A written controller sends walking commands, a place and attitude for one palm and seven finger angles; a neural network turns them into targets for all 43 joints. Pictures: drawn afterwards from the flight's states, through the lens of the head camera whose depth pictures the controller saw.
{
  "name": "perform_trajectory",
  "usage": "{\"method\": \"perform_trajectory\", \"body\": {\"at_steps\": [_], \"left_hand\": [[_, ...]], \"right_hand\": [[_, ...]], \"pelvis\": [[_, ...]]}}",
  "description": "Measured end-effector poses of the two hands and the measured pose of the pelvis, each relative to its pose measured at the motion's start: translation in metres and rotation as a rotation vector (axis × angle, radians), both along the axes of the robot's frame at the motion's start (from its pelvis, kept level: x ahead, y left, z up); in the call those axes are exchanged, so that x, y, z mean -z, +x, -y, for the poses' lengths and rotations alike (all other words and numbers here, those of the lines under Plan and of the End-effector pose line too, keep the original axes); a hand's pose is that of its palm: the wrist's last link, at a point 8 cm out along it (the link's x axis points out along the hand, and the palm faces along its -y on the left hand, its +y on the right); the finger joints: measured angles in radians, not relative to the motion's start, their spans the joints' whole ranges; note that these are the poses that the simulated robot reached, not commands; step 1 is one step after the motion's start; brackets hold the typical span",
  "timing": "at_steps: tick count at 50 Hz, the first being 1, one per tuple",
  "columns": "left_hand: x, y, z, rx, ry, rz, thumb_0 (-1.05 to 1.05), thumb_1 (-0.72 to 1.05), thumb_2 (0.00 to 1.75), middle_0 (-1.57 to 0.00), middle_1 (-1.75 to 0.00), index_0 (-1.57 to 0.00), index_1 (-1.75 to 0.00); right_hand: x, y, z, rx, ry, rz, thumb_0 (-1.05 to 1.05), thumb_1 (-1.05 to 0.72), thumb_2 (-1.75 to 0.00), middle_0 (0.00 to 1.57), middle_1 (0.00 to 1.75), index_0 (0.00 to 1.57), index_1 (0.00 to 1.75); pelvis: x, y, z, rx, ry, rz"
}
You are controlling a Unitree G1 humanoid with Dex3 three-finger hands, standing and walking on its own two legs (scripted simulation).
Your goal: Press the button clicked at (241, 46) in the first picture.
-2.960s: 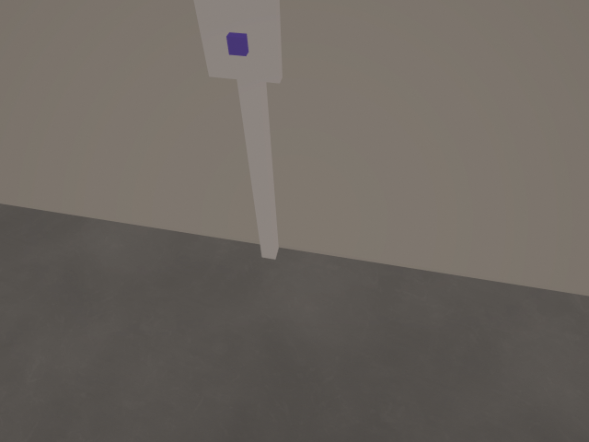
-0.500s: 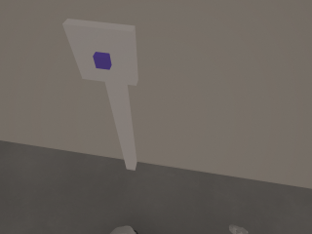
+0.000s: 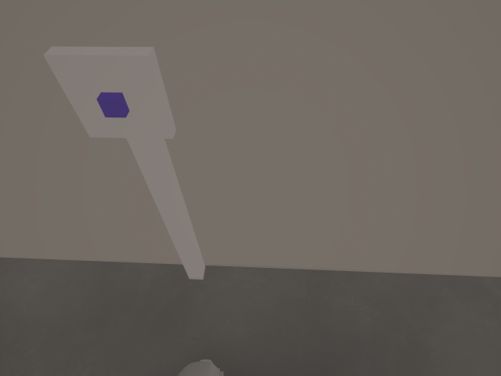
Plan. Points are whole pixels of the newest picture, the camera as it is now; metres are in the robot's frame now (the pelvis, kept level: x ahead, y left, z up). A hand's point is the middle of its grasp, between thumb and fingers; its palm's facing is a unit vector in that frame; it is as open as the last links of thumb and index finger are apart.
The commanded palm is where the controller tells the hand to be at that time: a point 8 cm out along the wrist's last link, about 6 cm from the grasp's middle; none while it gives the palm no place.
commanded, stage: come to a stop and stand still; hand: left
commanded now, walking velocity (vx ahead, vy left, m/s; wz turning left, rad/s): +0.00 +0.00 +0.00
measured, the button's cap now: (114, 104) +0.54 +0.28 +0.14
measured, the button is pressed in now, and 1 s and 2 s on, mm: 0 0 0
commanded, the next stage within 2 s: look again from close up in 0.48 s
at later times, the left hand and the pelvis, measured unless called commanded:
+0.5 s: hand out of the picture -0.01 +0.15 -0.16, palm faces +0.06 -0.98 -0.21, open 7.3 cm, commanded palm none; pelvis +0.00 -0.03 +0.01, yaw +1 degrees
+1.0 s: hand out of the picture +0.03 +0.17 -0.16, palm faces +0.03 -0.97 -0.23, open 7.4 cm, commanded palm none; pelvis +0.01 -0.01 +0.01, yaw +1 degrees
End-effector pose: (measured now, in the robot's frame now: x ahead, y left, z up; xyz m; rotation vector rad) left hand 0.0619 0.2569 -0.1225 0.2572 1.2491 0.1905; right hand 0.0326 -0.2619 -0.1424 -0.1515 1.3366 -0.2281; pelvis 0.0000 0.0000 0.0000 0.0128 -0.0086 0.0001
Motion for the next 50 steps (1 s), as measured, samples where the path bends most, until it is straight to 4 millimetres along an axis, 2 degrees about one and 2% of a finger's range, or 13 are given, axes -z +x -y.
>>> {"method": "perform_trajectory", "body": {"at_steps": [6,10,17,23,29,36,40,50], "left_hand": [[0.014,-0.004,0.032,-0.006,-0.093,-0.005,0.00,0.90,0.89,-0.20,-0.30,-0.20,-0.30],[0.020,-0.013,0.040,-0.059,-0.122,-0.008,0.00,0.93,0.89,-0.21,-0.30,-0.20,-0.30],[0.012,-0.044,0.045,-0.082,-0.110,-0.085,-0.01,0.93,0.89,-0.21,-0.30,-0.20,-0.30],[0.006,-0.072,0.053,-0.100,-0.095,-0.151,0.00,0.91,0.89,-0.20,-0.30,-0.20,-0.30],[0.008,-0.084,0.066,-0.109,-0.109,-0.183,0.00,0.91,0.89,-0.20,-0.30,-0.20,-0.30],[0.013,-0.080,0.070,-0.072,-0.114,-0.144,0.00,0.90,0.89,-0.20,-0.30,-0.20,-0.30],[0.011,-0.069,0.060,-0.065,-0.097,-0.115,0.01,0.91,0.89,-0.21,-0.30,-0.20,-0.30],[0.005,-0.040,0.041,-0.045,-0.068,-0.051,0.00,0.91,0.89,-0.20,-0.30,-0.20,-0.30]], "right_hand": [[-0.006,-0.037,-0.007,0.011,0.003,-0.069,0.01,-0.91,-0.90,0.19,0.29,0.19,0.30],[-0.009,-0.053,-0.023,-0.020,0.021,-0.128,0.01,-0.91,-0.90,0.19,0.29,0.19,0.30],[-0.005,-0.049,-0.040,-0.041,0.087,-0.119,0.01,-0.91,-0.90,0.20,0.29,0.20,0.30],[-0.002,-0.045,-0.032,-0.037,0.101,-0.103,0.02,-0.92,-0.90,0.20,0.29,0.20,0.30],[-0.004,-0.043,-0.021,-0.038,0.088,-0.096,0.01,-0.91,-0.90,0.20,0.29,0.20,0.30],[0.002,-0.030,-0.016,-0.052,0.075,-0.021,0.01,-0.91,-0.90,0.19,0.29,0.19,0.30],[0.003,-0.026,-0.025,-0.059,0.085,0.004,0.01,-0.91,-0.90,0.19,0.29,0.19,0.30],[0.004,-0.032,-0.038,-0.070,0.105,-0.030,0.01,-0.92,-0.90,0.19,0.29,0.19,0.30]], "pelvis": [[-0.002,0.001,0.005,-0.018,-0.024,-0.012],[-0.004,-0.002,0.010,-0.026,-0.024,-0.002],[-0.011,-0.005,0.018,-0.026,-0.016,0.007],[-0.013,-0.004,0.024,-0.022,-0.011,0.012],[-0.013,-0.001,0.030,-0.018,-0.010,0.014],[-0.006,-0.002,0.023,-0.017,-0.025,0.005],[-0.005,0.002,0.019,-0.016,-0.016,0.008],[-0.007,0.007,0.014,-0.012,-0.005,0.009]]}}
